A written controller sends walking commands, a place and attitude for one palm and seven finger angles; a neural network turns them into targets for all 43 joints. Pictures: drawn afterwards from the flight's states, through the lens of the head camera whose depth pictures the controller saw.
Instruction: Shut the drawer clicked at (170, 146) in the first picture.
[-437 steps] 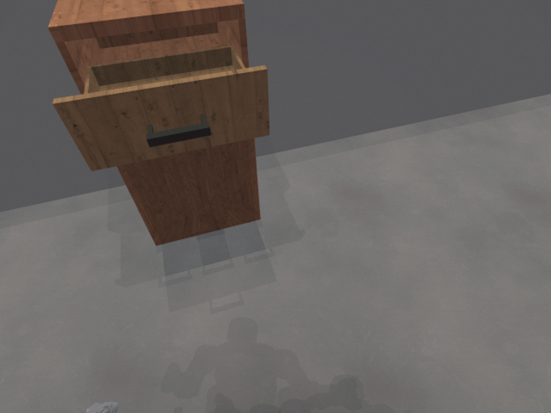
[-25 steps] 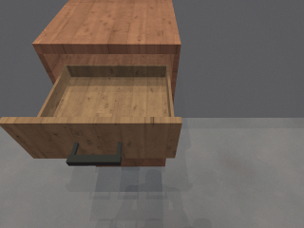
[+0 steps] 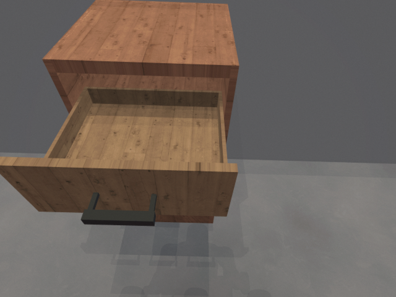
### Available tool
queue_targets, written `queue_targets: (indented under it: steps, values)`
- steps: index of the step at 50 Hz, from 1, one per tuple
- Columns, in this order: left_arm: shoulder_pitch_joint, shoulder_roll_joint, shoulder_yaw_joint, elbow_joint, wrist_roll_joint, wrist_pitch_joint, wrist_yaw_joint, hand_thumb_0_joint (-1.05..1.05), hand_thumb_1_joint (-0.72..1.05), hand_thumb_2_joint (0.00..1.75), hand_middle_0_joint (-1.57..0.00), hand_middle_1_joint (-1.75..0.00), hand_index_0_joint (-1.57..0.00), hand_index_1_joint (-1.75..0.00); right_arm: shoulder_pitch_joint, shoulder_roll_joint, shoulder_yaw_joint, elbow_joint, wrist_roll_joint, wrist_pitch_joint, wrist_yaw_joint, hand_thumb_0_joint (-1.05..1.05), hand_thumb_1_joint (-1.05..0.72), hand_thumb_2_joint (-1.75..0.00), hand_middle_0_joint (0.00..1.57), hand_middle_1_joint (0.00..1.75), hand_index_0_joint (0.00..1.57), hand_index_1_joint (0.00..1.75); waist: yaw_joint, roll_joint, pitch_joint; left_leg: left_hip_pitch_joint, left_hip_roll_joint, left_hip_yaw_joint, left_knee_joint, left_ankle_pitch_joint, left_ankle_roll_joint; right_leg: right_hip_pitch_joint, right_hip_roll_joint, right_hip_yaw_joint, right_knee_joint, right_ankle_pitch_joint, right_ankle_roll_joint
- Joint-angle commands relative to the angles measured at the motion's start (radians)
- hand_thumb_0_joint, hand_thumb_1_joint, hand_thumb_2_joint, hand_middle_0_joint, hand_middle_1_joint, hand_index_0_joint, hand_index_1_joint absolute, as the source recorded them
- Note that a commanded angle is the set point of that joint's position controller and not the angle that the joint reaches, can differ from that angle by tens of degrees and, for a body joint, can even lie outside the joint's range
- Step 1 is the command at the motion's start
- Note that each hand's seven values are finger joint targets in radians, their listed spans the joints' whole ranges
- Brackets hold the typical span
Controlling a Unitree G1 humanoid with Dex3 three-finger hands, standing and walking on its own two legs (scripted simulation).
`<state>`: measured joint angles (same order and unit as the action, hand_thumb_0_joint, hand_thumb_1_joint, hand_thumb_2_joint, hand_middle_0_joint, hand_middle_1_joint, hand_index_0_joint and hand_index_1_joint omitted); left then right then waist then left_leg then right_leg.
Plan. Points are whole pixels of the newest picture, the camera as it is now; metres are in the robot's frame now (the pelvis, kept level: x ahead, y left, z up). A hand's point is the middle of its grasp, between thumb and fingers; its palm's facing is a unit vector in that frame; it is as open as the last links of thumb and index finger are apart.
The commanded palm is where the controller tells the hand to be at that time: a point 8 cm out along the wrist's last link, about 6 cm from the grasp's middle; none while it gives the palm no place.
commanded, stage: come to a stop and stand still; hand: left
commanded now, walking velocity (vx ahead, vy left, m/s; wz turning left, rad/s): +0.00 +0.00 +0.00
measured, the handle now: (122, 208) +0.27 +0.18 +0.03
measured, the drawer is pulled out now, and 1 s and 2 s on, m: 0.30 0.30 0.30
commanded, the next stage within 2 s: look again from close up in 0.92 s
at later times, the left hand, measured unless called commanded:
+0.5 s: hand out of the picture -0.01 +0.21 -0.17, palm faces +0.00 -0.99 -0.17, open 7.4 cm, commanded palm none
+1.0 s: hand out of the picture -0.01 +0.20 -0.17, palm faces +0.03 -0.99 -0.14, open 7.4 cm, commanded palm none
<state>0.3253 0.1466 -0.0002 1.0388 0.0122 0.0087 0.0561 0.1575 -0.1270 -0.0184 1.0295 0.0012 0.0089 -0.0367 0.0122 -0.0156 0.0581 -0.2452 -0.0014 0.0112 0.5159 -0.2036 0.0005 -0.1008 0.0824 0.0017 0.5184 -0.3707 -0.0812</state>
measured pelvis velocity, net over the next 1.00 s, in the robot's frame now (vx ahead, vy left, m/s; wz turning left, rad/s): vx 0.03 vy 0.05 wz -0.01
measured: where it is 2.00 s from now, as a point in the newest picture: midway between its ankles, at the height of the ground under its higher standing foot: outside the picture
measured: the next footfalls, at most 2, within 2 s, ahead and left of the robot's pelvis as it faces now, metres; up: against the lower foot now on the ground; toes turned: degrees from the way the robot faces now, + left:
none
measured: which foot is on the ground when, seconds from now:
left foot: down 0.00-1.00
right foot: down 0.00-1.00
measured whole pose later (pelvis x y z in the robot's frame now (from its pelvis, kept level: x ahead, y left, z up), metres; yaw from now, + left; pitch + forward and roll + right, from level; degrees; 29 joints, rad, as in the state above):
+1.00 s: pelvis +0.03 +0.05 +0.01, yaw -1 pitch +0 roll +1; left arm 0.36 0.11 -0.02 1.11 0.01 -0.01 0.05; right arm 0.29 -0.13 0.01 1.14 -0.01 -0.03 -0.04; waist 0.01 -0.04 0.02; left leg -0.20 -0.08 0.05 0.39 -0.20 0.08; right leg -0.06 0.00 0.04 0.39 -0.33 0.00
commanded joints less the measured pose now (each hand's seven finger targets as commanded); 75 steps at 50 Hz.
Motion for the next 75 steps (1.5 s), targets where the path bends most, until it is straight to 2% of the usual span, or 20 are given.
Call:
queue_targets:
  steps: [1, 3, 7, 13, 36, 50, 51, 52, 53, 54, 55, 57, 58, 61, 62, 63, 67, 69, 72, 75]
  values:
    - [0.084, 0.083, 0.009, -0.044, 0.004, -0.01, 0.004, 0.0, 0.9, 0.9, -0.2, -0.3, -0.2, -0.3, 0.068, -0.086, 0.0, -0.019, -0.006, -0.009, -0.007, 0.0, -0.9, -0.9, 0.2, 0.3, 0.2, 0.3, 0.008, 0.044, 0.1, 0.038, 0.113, -0.097, -0.098, 0.114, 0.045, -0.177, -0.176, 0.171, -0.197, 0.238, 0.08]
    - [0.076, 0.093, 0.009, -0.045, 0.0, -0.012, -0.001, 0.0, 0.9, 0.9, -0.2, -0.3, -0.2, -0.3, 0.092, -0.078, 0.002, -0.02, -0.007, -0.014, -0.006, 0.0, -0.9, -0.9, 0.2, 0.3, 0.2, 0.3, 0.001, 0.066, 0.074, 0.045, 0.109, -0.111, -0.125, 0.092, 0.049, -0.148, -0.168, 0.172, -0.2, 0.223, 0.067]
    - [0.069, 0.089, 0.001, -0.046, 0.0, -0.02, -0.008, 0.0, 0.9, 0.9, -0.2, -0.3, -0.2, -0.3, 0.115, -0.095, 0.005, -0.019, -0.009, -0.024, 0.002, 0.0, -0.9, -0.9, 0.2, 0.3, 0.2, 0.3, -0.006, 0.024, 0.018, 0.077, 0.107, -0.119, -0.16, 0.047, 0.042, -0.128, -0.166, 0.153, -0.213, 0.137, 0.04]
    - [0.078, 0.089, -0.002, -0.029, -0.003, -0.025, -0.014, 0.0, 0.9, 0.9, -0.2, -0.3, -0.2, -0.3, 0.144, -0.105, 0.014, 0.005, -0.009, -0.039, 0.005, 0.0, -0.9, -0.9, 0.2, 0.3, 0.2, 0.3, 0.0, 0.034, -0.009, 0.08, 0.108, -0.135, -0.205, 0.039, 0.051, -0.097, -0.159, 0.129, -0.209, 0.12, 0.037]
    - [0.14, 0.04, -0.009, 0.053, -0.003, -0.024, -0.003, 0.0, 0.9, 0.9, -0.2, -0.3, -0.2, -0.3, 0.229, -0.084, 0.018, 0.091, -0.003, -0.056, -0.008, 0.0, -0.9, -0.9, 0.2, 0.3, 0.2, 0.3, -0.006, 0.001, 0.003, 0.138, 0.108, -0.147, -0.195, 0.223, 0.073, -0.108, -0.167, 0.093, -0.177, 0.179, 0.047]
    - [0.15, 0.035, -0.011, 0.061, -0.003, -0.027, -0.002, 0.0, 0.9, 0.9, -0.2, -0.3, -0.2, -0.3, 0.212, -0.083, 0.019, 0.095, -0.002, -0.056, -0.008, 0.0, -0.9, -0.9, 0.2, 0.3, 0.2, 0.3, -0.01, 0.001, 0.017, 0.156, 0.1, -0.13, -0.179, 0.238, 0.07, -0.11, -0.176, 0.101, -0.198, 0.213, 0.047]
    - [0.107, 0.089, -0.009, 0.06, 0.023, -0.057, 0.026, 0.0, 0.9, 0.9, -0.2, -0.3, -0.2, -0.3, 0.161, -0.162, 0.019, 0.016, -0.001, -0.052, 0.008, 0.0, -0.9, -0.9, 0.2, 0.3, 0.2, 0.3, -0.025, 0.085, 0.056, 0.074, 0.105, -0.122, -0.031, 0.455, 0.025, -0.159, -0.169, 0.073, -0.162, 0.266, 0.054]
    - [0.103, 0.102, -0.001, 0.017, 0.008, -0.051, 0.019, 0.0, 0.9, 0.9, -0.2, -0.3, -0.2, -0.3, 0.173, -0.132, 0.017, -0.004, -0.012, -0.042, 0.016, 0.0, -0.9, -0.9, 0.2, 0.3, 0.2, 0.3, -0.027, 0.075, 0.022, 0.027, 0.086, -0.11, -0.044, 0.115, 0.029, -0.145, -0.172, 0.082, -0.149, 0.097, 0.028]
    - [0.071, 0.112, 0.002, 0.006, 0.004, -0.037, 0.003, 0.0, 0.9, 0.9, -0.2, -0.3, -0.2, -0.3, 0.149, -0.129, 0.006, -0.004, -0.018, -0.033, 0.018, 0.0, -0.9, -0.9, 0.2, 0.3, 0.2, 0.3, -0.022, 0.118, 0.036, 0.001, 0.066, -0.12, -0.091, -0.031, 0.045, -0.154, -0.163, 0.068, -0.133, 0.056, 0.015]
    - [0.086, 0.099, 0.004, 0.008, 0.005, -0.035, -0.001, 0.0, 0.9, 0.9, -0.2, -0.3, -0.2, -0.3, 0.162, -0.136, 0.003, -0.022, -0.021, -0.023, 0.015, 0.0, -0.9, -0.9, 0.2, 0.3, 0.2, 0.3, -0.023, 0.095, 0.008, -0.027, 0.069, -0.146, -0.099, -0.145, 0.055, -0.145, -0.145, 0.055, -0.106, -0.015, 0.016]
    - [0.093, 0.087, 0.001, 0.005, 0.007, -0.037, -0.002, 0.0, 0.9, 0.9, -0.2, -0.3, -0.2, -0.3, 0.154, -0.141, 0.001, -0.037, -0.019, -0.022, 0.015, 0.0, -0.9, -0.9, 0.2, 0.3, 0.2, 0.3, -0.02, 0.07, -0.01, -0.041, 0.075, -0.162, -0.098, -0.129, 0.063, -0.14, -0.134, 0.056, -0.085, 0.006, 0.016]
    - [0.092, 0.074, -0.002, 0.003, 0.005, -0.043, -0.002, 0.0, 0.9, 0.9, -0.2, -0.3, -0.2, -0.3, 0.146, -0.138, 0.001, -0.047, -0.014, -0.03, 0.014, 0.0, -0.9, -0.9, 0.2, 0.3, 0.2, 0.3, -0.015, 0.026, -0.042, -0.009, 0.08, -0.165, -0.068, 0.01, 0.075, -0.124, -0.135, 0.071, -0.079, 0.078, 0.015]
    - [0.09, 0.078, -0.002, -0.002, 0.002, -0.042, -0.004, 0.0, 0.9, 0.9, -0.2, -0.3, -0.2, -0.3, 0.151, -0.141, 0.002, -0.046, -0.013, -0.035, 0.013, 0.0, -0.9, -0.9, 0.2, 0.3, 0.2, 0.3, -0.011, 0.036, -0.065, 0.016, 0.082, -0.158, -0.059, 0.058, 0.079, -0.121, -0.138, 0.077, -0.08, 0.099, 0.014]
    - [0.072, 0.082, -0.001, -0.014, 0.0, -0.046, 0.005, 0.0, 0.9, 0.9, -0.2, -0.3, -0.2, -0.3, 0.171, -0.14, 0.003, -0.041, -0.011, -0.041, 0.008, 0.0, -0.9, -0.9, 0.2, 0.3, 0.2, 0.3, -0.022, -0.024, -0.069, 0.055, 0.089, -0.146, -0.002, 0.263, 0.081, -0.105, -0.145, 0.091, -0.072, 0.226, 0.017]
    - [0.069, 0.082, 0.0, -0.017, -0.001, -0.044, 0.007, 0.0, 0.9, 0.9, -0.2, -0.3, -0.2, -0.3, 0.172, -0.144, 0.005, -0.037, -0.011, -0.041, 0.006, 0.0, -0.9, -0.9, 0.2, 0.3, 0.2, 0.3, -0.024, -0.035, -0.053, 0.055, 0.091, -0.142, -0.001, 0.276, 0.08, -0.106, -0.146, 0.091, -0.072, 0.239, 0.02]
    - [0.066, 0.085, 0.0, -0.023, -0.002, -0.041, 0.006, 0.0, 0.9, 0.9, -0.2, -0.3, -0.2, -0.3, 0.17, -0.145, 0.005, -0.033, -0.01, -0.043, 0.006, 0.0, -0.9, -0.9, 0.2, 0.3, 0.2, 0.3, -0.019, -0.011, -0.049, 0.058, 0.092, -0.137, -0.007, 0.292, 0.081, -0.107, -0.146, 0.093, -0.069, 0.253, 0.022]
    - [0.054, 0.102, 0.0, -0.04, -0.003, -0.034, 0.007, 0.0, 0.9, 0.9, -0.2, -0.3, -0.2, -0.3, 0.142, -0.146, 0.01, -0.033, -0.009, -0.037, 0.007, 0.0, -0.9, -0.9, 0.2, 0.3, 0.2, 0.3, -0.019, -0.031, 0.021, 0.026, 0.085, -0.132, -0.033, 0.203, 0.075, -0.119, -0.148, 0.104, -0.092, 0.231, 0.024]
    - [0.048, 0.113, 0.002, -0.049, -0.003, -0.03, 0.005, 0.0, 0.9, 0.9, -0.2, -0.3, -0.2, -0.3, 0.133, -0.147, 0.009, -0.035, -0.01, -0.038, 0.007, 0.0, -0.9, -0.9, 0.2, 0.3, 0.2, 0.3, -0.015, 0.017, 0.022, 0.027, 0.083, -0.131, -0.047, 0.187, 0.074, -0.118, -0.146, 0.109, -0.093, 0.215, 0.025]
    - [0.041, 0.121, 0.002, -0.059, -0.003, -0.03, 0.004, 0.0, 0.9, 0.9, -0.2, -0.3, -0.2, -0.3, 0.119, -0.149, 0.011, -0.034, -0.008, -0.037, 0.007, 0.0, -0.9, -0.9, 0.2, 0.3, 0.2, 0.3, -0.015, -0.012, 0.013, 0.043, 0.084, -0.121, -0.051, 0.189, 0.069, -0.107, -0.151, 0.113, -0.103, 0.243, 0.028]
    - [0.038, 0.131, 0.006, -0.068, -0.004, -0.03, 0.004, 0.0, 0.9, 0.9, -0.2, -0.3, -0.2, -0.3, 0.115, -0.154, 0.009, -0.03, -0.009, -0.042, 0.006, 0.0, -0.9, -0.9, 0.2, 0.3, 0.2, 0.3, -0.012, 0.008, -0.034, 0.077, 0.086, -0.115, -0.042, 0.245, 0.068, -0.083, -0.158, 0.114, -0.094, 0.293, 0.03]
